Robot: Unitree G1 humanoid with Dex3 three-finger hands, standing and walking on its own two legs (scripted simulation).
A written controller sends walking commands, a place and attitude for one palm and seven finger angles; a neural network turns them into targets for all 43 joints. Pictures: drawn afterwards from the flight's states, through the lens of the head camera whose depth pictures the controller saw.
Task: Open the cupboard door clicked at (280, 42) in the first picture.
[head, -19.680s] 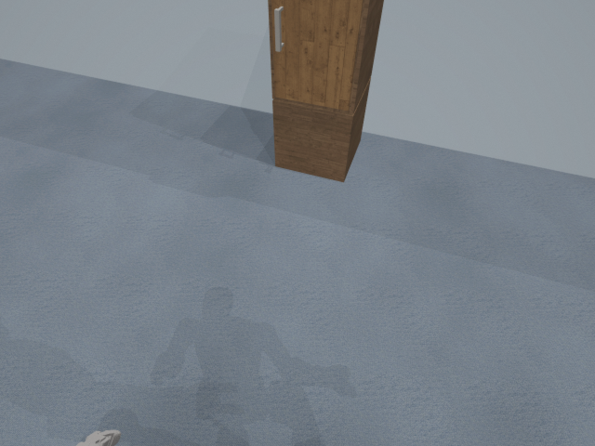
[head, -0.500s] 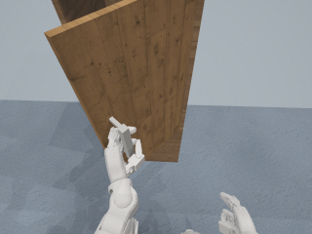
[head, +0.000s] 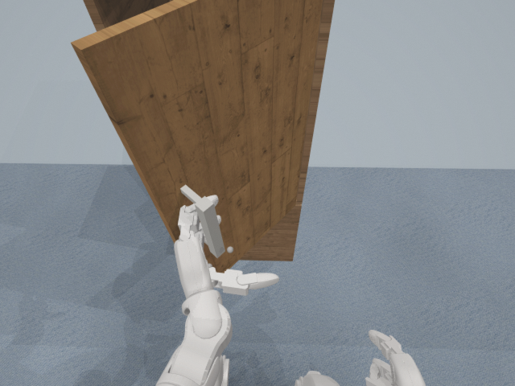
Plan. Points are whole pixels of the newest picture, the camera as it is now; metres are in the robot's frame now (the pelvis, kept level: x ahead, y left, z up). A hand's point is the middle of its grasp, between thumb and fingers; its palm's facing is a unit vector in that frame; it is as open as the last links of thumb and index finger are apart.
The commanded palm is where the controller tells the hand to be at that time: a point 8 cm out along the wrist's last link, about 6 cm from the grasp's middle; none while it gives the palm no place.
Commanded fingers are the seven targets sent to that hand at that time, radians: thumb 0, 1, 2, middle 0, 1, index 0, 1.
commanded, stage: open thumb and fingers to let go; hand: left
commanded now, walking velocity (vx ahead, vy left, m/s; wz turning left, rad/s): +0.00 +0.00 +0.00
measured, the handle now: (203, 223) +0.36 +0.10 +0.05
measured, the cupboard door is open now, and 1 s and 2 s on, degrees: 49 53 53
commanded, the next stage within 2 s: slide the hand sideways off the handle in 0.14 s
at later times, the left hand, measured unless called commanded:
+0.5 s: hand (232, 272) +0.28 +0.05 +0.04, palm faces -0.11 -0.99 +0.02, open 16.3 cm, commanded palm +0.26 +0.09 +0.04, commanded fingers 0.00 -0.50 0.30 -0.15 -0.30 -0.15 -0.30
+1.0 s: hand (205, 303) +0.23 +0.08 +0.04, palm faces -0.04 -1.00 +0.02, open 16.3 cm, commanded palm +0.21 +0.14 +0.04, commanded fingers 0.00 -0.50 0.30 -0.15 -0.30 -0.15 -0.30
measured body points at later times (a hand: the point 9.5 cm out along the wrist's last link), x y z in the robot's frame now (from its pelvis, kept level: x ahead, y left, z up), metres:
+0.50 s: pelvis -0.01 +0.02 -0.01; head +0.06 +0.00 +0.44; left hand +0.28 +0.10 +0.04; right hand +0.16 -0.21 -0.11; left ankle +0.06 +0.15 -0.64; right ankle -0.02 -0.09 -0.64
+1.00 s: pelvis +0.00 +0.02 -0.01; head +0.07 +0.01 +0.43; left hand +0.23 +0.14 +0.04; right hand +0.19 -0.19 -0.10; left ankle +0.06 +0.15 -0.64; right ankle -0.02 -0.09 -0.64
